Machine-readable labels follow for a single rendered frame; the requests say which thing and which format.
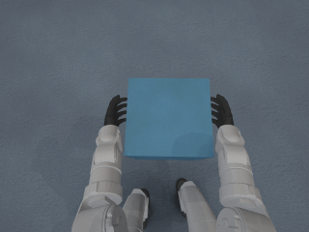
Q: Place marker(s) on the right robot forearm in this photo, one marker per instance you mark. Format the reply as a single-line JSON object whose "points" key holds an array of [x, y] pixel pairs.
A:
{"points": [[237, 187]]}

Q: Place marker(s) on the left robot shin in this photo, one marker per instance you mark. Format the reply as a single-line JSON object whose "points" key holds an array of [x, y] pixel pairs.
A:
{"points": [[138, 190]]}

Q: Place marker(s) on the robot left hand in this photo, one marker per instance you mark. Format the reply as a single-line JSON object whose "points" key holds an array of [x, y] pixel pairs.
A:
{"points": [[112, 115]]}

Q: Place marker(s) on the left robot upper arm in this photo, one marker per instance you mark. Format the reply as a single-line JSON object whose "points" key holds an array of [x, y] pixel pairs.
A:
{"points": [[106, 218]]}

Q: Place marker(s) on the robot right hand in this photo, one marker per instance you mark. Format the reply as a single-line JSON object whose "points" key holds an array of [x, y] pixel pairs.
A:
{"points": [[224, 115]]}

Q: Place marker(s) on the right robot thigh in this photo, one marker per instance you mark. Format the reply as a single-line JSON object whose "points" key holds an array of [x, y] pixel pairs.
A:
{"points": [[199, 215]]}

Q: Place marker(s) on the left robot forearm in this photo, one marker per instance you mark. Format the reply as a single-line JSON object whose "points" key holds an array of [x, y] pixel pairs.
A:
{"points": [[106, 170]]}

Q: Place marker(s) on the right robot upper arm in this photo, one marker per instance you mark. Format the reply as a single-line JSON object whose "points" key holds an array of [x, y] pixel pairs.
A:
{"points": [[236, 219]]}

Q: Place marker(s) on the carton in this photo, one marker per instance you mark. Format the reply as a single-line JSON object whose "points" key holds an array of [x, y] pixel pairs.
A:
{"points": [[168, 119]]}

